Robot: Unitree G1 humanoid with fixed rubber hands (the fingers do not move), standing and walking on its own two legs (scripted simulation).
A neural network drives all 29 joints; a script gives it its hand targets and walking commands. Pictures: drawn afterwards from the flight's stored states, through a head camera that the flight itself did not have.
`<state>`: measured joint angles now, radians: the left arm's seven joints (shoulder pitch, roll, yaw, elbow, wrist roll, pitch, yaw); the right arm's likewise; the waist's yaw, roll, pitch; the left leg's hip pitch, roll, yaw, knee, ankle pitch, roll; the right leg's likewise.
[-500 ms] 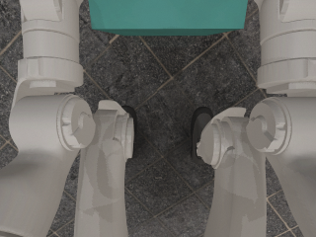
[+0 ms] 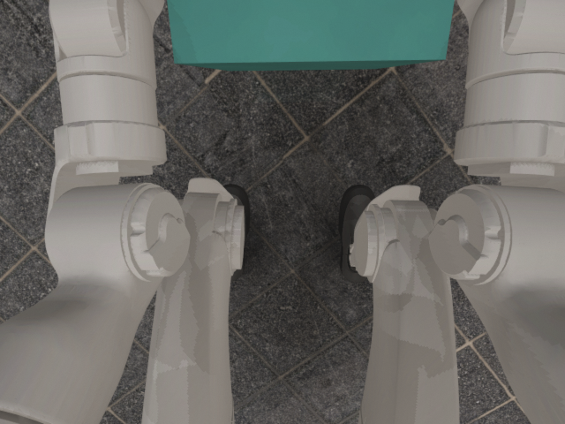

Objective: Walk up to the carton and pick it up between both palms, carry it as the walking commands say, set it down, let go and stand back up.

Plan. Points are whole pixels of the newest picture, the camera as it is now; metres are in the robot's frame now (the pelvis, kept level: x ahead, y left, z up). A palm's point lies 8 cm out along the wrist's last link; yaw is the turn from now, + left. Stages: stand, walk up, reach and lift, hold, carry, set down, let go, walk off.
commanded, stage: reach and lift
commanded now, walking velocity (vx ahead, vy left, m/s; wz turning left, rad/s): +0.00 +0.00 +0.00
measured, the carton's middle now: out of the picture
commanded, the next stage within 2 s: none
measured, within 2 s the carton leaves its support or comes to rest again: neither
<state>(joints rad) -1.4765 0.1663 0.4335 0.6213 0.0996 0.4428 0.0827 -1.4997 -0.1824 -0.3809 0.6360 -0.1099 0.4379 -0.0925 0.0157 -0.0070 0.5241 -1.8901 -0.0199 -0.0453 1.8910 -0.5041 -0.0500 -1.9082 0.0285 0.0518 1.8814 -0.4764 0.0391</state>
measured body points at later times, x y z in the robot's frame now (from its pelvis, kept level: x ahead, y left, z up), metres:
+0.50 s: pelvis -0.01 +0.00 +0.05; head +0.35 +0.00 +0.31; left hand +0.56 +0.17 -0.06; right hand +0.57 -0.14 -0.05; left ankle +0.14 +0.13 -0.43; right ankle +0.14 -0.13 -0.43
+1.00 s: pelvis -0.01 -0.01 +0.10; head +0.32 -0.01 +0.40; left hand +0.53 +0.17 +0.02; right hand +0.54 -0.14 +0.02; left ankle +0.14 +0.14 -0.43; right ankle +0.14 -0.13 -0.43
